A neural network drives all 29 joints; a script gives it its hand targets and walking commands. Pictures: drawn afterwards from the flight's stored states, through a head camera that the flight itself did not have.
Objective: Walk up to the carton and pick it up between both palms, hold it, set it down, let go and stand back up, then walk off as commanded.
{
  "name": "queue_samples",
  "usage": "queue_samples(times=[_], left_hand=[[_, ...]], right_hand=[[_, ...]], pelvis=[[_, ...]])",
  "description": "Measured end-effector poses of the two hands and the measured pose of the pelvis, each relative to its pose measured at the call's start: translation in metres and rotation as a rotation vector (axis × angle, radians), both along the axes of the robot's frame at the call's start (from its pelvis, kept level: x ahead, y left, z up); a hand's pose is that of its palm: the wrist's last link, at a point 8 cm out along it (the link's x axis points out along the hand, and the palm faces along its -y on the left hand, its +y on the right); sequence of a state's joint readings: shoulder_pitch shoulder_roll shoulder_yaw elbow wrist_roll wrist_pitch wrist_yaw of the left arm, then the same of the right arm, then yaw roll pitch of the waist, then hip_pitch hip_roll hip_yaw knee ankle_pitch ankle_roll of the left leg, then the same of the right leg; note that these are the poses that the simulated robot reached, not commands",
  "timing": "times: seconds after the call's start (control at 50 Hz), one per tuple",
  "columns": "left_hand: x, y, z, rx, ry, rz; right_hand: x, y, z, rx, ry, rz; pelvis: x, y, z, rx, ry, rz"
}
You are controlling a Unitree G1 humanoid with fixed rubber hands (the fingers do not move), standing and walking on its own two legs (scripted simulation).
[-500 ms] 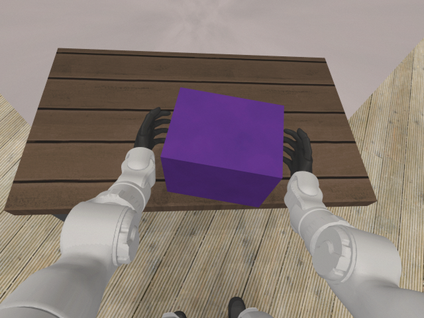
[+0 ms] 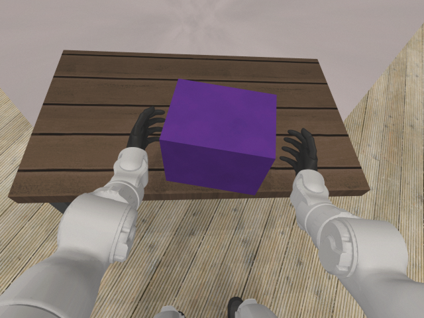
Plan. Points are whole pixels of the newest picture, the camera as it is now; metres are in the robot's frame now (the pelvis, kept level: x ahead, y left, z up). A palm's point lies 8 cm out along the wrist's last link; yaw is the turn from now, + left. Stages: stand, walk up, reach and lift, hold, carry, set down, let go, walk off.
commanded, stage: set down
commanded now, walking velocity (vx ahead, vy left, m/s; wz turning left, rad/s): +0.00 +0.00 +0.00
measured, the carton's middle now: (218, 139) +0.50 -0.02 -0.04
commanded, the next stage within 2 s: none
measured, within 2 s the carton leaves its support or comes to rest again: neither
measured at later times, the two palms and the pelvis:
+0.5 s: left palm (134, 170) +0.40 +0.16 -0.01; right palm (315, 191) +0.35 -0.21 -0.01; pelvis +0.00 +0.00 +0.00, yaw +0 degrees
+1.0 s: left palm (115, 197) +0.34 +0.19 -0.01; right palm (323, 220) +0.29 -0.21 -0.02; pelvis -0.01 +0.00 +0.00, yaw +0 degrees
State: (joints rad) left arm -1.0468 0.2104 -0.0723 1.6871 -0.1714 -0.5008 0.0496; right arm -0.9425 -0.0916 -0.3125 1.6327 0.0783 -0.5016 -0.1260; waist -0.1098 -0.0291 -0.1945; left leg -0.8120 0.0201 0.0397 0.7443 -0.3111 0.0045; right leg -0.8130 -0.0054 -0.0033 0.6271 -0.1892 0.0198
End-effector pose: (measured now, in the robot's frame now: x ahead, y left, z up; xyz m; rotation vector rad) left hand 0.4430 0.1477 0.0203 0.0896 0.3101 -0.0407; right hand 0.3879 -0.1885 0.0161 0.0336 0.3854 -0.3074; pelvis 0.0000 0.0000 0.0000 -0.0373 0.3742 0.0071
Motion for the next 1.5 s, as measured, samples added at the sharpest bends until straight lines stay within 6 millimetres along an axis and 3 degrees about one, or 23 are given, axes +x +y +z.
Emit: queue_samples(times=[0.24,0.46,0.76,0.92,1.16,1.38,1.5], left_hand=[[-0.011,0.002,-0.007,0.008,0.015,-0.005],[-0.036,0.01,-0.032,-0.006,0.04,-0.016],[-0.053,0.018,-0.029,-0.034,-0.019,-0.028],[-0.082,0.032,-0.037,-0.033,-0.024,-0.028],[-0.123,0.044,-0.02,-0.034,-0.045,-0.018],[-0.163,0.056,-0.031,-0.06,0.009,0.022],[-0.172,0.061,-0.034,-0.077,0.013,0.035]], right_hand=[[-0.013,-0.009,-0.009,-0.016,0.009,0.005],[-0.038,-0.02,-0.024,-0.043,-0.024,-0.016],[-0.054,-0.021,-0.025,-0.036,-0.081,-0.017],[-0.086,-0.025,-0.038,-0.039,-0.09,-0.035],[-0.109,-0.027,-0.008,-0.024,-0.184,-0.049],[-0.15,-0.037,-0.02,-0.016,-0.109,-0.086],[-0.154,-0.039,-0.014,-0.02,-0.129,-0.092]], pelvis=[[-0.006,-0.004,-0.001,0.005,-0.011,0.0],[-0.004,-0.004,-0.001,0.005,-0.01,0.0],[-0.007,-0.003,-0.001,0.005,-0.027,0.001],[-0.01,-0.003,0.001,0.004,-0.071,0.003],[-0.016,-0.002,0.008,0.006,-0.203,0.008],[-0.007,-0.004,0.017,0.01,-0.303,0.011],[-0.001,-0.004,0.019,0.01,-0.308,0.011]])
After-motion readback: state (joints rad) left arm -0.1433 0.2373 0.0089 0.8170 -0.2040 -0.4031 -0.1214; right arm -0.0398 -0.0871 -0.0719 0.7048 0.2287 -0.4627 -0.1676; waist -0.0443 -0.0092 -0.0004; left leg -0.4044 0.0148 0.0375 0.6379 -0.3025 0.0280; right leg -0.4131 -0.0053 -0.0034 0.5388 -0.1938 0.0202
